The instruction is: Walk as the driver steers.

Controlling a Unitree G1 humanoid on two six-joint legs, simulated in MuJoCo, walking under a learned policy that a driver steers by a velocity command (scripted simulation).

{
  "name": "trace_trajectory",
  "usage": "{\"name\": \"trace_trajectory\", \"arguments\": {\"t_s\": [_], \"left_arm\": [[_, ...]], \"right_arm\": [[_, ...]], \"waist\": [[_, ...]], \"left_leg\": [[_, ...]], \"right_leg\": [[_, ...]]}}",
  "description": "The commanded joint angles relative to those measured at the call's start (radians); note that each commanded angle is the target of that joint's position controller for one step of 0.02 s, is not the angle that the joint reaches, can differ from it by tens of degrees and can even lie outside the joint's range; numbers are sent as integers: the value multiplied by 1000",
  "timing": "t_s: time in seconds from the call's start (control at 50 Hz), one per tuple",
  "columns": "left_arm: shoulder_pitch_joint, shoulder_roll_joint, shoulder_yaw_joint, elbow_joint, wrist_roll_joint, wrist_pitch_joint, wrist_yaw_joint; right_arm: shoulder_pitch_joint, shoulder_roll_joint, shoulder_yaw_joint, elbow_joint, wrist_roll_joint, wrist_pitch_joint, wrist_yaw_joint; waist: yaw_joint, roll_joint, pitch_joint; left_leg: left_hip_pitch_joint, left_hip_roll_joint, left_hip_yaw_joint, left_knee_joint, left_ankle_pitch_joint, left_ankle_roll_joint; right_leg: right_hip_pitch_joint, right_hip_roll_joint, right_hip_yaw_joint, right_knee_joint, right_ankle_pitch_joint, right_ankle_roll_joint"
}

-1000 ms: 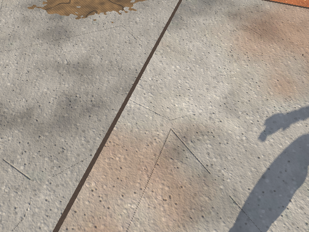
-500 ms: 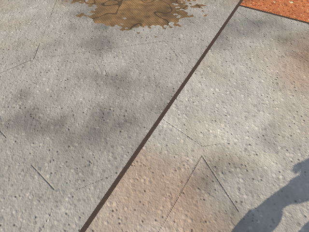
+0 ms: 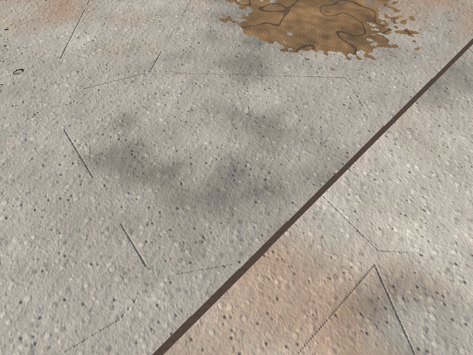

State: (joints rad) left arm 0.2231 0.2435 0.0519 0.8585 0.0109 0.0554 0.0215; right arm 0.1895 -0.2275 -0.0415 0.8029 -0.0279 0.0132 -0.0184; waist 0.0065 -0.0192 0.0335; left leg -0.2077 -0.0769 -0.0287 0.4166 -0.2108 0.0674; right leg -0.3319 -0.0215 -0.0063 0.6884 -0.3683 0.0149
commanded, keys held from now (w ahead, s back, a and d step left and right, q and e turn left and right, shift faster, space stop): e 0.34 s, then w+e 0.20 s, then w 0.14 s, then w+q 0.32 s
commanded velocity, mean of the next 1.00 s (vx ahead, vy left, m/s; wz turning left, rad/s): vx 0.22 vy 0.00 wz -0.22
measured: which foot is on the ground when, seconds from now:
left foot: down 0.00-0.06, up 0.08-0.34, down 0.36-0.82, up 0.84-1.00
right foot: up 0.00-0.04, down 0.06-0.36, up 0.38-0.80, down 0.82-1.00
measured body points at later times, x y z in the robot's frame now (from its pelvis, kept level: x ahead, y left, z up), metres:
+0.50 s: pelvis -0.01 +0.01 +0.01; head +0.01 +0.03 +0.46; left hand +0.17 +0.26 -0.12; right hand -0.01 -0.28 -0.10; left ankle -0.01 +0.11 -0.74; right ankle -0.04 -0.11 -0.67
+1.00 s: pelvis +0.13 -0.11 +0.00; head +0.14 -0.13 +0.45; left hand +0.29 +0.11 -0.11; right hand +0.08 -0.37 -0.14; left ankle +0.14 +0.04 -0.66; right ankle +0.08 -0.18 -0.74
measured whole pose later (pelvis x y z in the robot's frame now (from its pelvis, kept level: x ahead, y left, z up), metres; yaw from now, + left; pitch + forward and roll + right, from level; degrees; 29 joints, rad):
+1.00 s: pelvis +0.13 -0.11 +0.00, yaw -16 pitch +1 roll +0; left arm 0.26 0.22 0.03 0.84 0.03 -0.07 0.00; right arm 0.35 -0.27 -0.06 0.90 -0.02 -0.03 0.04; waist -0.02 0.05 0.02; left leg -0.48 0.05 -0.02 1.08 -0.27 0.07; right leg -0.12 0.02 -0.12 0.33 -0.22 -0.05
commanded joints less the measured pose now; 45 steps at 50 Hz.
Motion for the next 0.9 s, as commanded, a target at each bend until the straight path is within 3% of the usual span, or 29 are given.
{"name": "trace_trajectory", "arguments": {"t_s": [0.02, 0.04, 0.06, 0.08, 0.1, 0.12, 0.18, 0.26, 0.3, 0.34, 0.36, 0.38, 0.4, 0.42, 0.44, 0.46, 0.5, 0.54, 0.64, 0.74, 0.76, 0.78, 0.8, 0.82, 0.84, 0.86, 0.88, 0.9], "left_arm": [[25, 60, 2, -44, -5, -21, 1], [20, 86, 5, -49, 3, -34, 0], [30, 145, 13, -56, 17, -49, 1], [-8, 214, 31, -58, -3, -53, -6], [0, 184, 29, -58, -5, -54, -18], [-8, 166, 26, -62, -1, -54, -22], [8, 180, 39, -59, 1, -47, -12], [10, 189, 60, -58, -3, -27, -11], [-32, 189, 66, -70, -4, -14, -18], [-91, 180, 68, -92, -13, -5, -25], [-84, 135, 57, -112, -16, -7, -27], [-57, 68, 42, -131, -18, -11, -24], [-97, 151, 53, -139, 24, -12, -24], [-94, 178, 65, -129, 22, -15, -35], [-57, 170, 67, -108, 22, -16, -50], [-36, 163, 66, -97, 26, -16, -63], [-47, 144, 57, -96, 28, -18, -83], [-102, 133, 51, -120, 27, -20, -95], [-167, 107, 35, -143, 30, -36, -99], [-249, 81, 10, -180, 32, -60, -96], [-221, 85, 10, -177, 30, -67, -89], [-143, 83, 12, -154, 30, -77, -80], [-2, 105, 23, -103, 34, -92, -66], [174, 176, 45, -58, 52, -107, -46], [283, 317, 73, -49, 56, -112, -29], [257, 286, 67, -46, 39, -112, -21], [149, 216, 43, -61, 33, -112, -21], [71, 146, 25, -71, 25, -116, -26]], "right_arm": [[3, -154, -24, -22, 7, -4, -10], [11, -162, -27, -20, 10, -4, -14], [20, -147, -26, -35, 9, -4, -16], [48, -110, -21, -39, 19, 0, -14], [27, -107, -16, -26, 10, 8, -21], [16, -109, -19, -26, 12, 9, -22], [-22, -109, -28, -42, 21, 6, -14], [-28, -85, -21, -61, 27, -5, -19], [11, -82, -19, -58, 30, -9, -21], [99, -97, -23, -37, 22, -15, -28], [142, -175, -39, -36, 3, -17, -35], [102, -292, -64, -64, -2, -12, -31], [79, -288, -67, -68, -27, -10, -22], [35, -213, -46, -78, -20, -15, -17], [-5, -176, -35, -83, -8, -21, -16], [-13, -172, -33, -89, -3, -31, -18], [42, -176, -34, -78, 1, -49, -17], [120, -187, -40, -53, 1, -64, -8], [203, -186, -42, -1, -1, -88, 10], [249, -190, -41, 55, 5, -90, 29], [248, -202, -43, 64, 9, -85, 33], [225, -210, -45, 67, 16, -80, 35], [210, -200, -40, 69, 22, -79, 36], [178, -160, -25, 44, 27, -83, 39], [180, -41, 5, -20, 35, -87, 43], [161, -138, -23, 9, 19, -74, 28], [157, -145, -31, 13, 26, -74, 34], [169, -131, -29, 29, 32, -74, 42]], "waist": [[10, 111, -51], [9, 75, -47], [-14, -16, -61], [-68, -140, -38], [-29, -176, -20], [-25, -185, -9], [1, -181, -33], [14, -126, -73], [-4, -134, -87], [-50, -112, -94], [-52, 32, -106], [-41, 293, -86], [-44, 234, -22], [-9, 152, 18], [22, 130, 51], [27, 146, 37], [-4, 129, 28], [-42, 111, 34], [-75, 132, 62], [-85, 177, 82], [-65, 178, 73], [-13, 156, 53], [55, 93, -14], [135, -23, -142], [148, -293, -242], [144, -134, -184], [79, -79, -77], [37, -72, -23]], "left_leg": [[15, 262, -150, -44, 316, 103], [-6, 245, -148, -20, 252, 64], [-27, 184, -104, 68, 159, 22], [-60, 56, -8, 89, -47, -17], [-46, 38, 16, 124, -128, -34], [-54, 25, 18, 160, -162, -35], [-132, 12, 8, 271, -243, -39], [-168, 16, -4, 268, -250, -65], [-87, 5, 10, 160, -195, -65], [88, 14, 10, -67, -58, -50], [199, 175, -157, -194, -190, -9], [233, 415, -458, -300, -415, 81], [77, 492, -505, -317, -509, 155], [30, 440, -458, -325, -526, 152], [29, 376, -359, -325, -464, 119], [70, 335, -281, -324, -395, 94], [146, 309, -188, -316, -283, 89], [219, 324, -150, -312, -225, 93], [244, 348, -89, -319, -164, 111], [127, 331, -31, -257, 53, 121], [108, 341, -44, -222, 142, 124], [71, 333, -34, -154, 224, 115], [3, 286, 9, -3, 331, 91], [-131, 209, 74, 251, 229, 53], [-446, 56, 132, 579, -296, 4], [-483, 65, -37, 727, -311, 27], [-483, 116, -74, 742, -219, 43], [-449, 146, -54, 706, -144, 38]], "right_leg": [[150, 23, -30, -253, 139, -26], [190, -5, 28, -331, 238, -38], [207, -115, 178, -360, 376, -62], [160, -208, 309, -355, 534, -141], [107, -259, 387, -383, 535, -199], [106, -251, 393, -391, 519, -212], [172, -205, 382, -370, 525, -217], [227, -172, 388, -346, 507, -220], [180, -140, 385, -331, 471, -196], [56, -77, 364, -282, 344, -127], [-93, 2, 297, -172, 65, -71], [-288, 186, 97, 44, -178, -38], [-305, 80, 113, 213, -154, -47], [-286, 59, 136, 287, -84, -57], [-295, 50, 122, 334, -17, -50], [-310, 46, 101, 372, 30, -40], [-354, 31, 71, 397, 72, -22], [-405, 22, 66, 364, 100, -8], [-378, 23, 74, 159, 141, -2], [-140, 19, -76, -88, 71, -47], [-72, 33, -91, -124, 67, -63], [43, 50, -99, -199, 114, -77], [251, 69, -88, -265, 168, -90], [490, -79, 81, -315, 54, -118], [700, -393, 519, -447, -149, -199], [552, -411, 588, -483, -178, -219], [447, -361, 443, -485, -154, -194], [358, -306, 328, -515, -55, -164]]}}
